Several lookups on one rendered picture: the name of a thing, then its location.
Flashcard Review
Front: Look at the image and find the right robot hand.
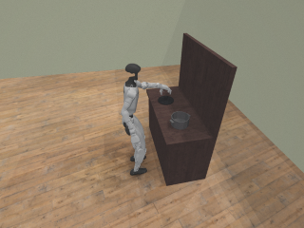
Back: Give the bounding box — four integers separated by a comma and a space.
130, 134, 142, 149

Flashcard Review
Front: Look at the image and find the lid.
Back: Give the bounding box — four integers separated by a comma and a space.
158, 96, 174, 105

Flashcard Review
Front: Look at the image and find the robot right upper arm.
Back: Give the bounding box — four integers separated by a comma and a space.
121, 87, 137, 115

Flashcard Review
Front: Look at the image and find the robot right foot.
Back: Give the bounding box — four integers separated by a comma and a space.
130, 168, 147, 176

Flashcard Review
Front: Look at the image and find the robot right forearm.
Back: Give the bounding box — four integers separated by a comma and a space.
122, 111, 137, 136

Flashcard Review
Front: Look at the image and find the left robot hand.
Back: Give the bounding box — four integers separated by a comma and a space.
160, 85, 172, 95

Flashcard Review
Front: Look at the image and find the robot torso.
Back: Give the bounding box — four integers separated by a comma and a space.
122, 83, 139, 128

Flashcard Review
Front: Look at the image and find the table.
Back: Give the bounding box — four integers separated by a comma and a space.
146, 33, 238, 186

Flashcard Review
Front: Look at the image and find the robot left upper arm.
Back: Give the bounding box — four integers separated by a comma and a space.
134, 80, 148, 90

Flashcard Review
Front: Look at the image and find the pot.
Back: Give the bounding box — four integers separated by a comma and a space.
169, 111, 191, 130

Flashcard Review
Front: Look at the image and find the robot left forearm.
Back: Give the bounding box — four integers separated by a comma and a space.
146, 82, 162, 88

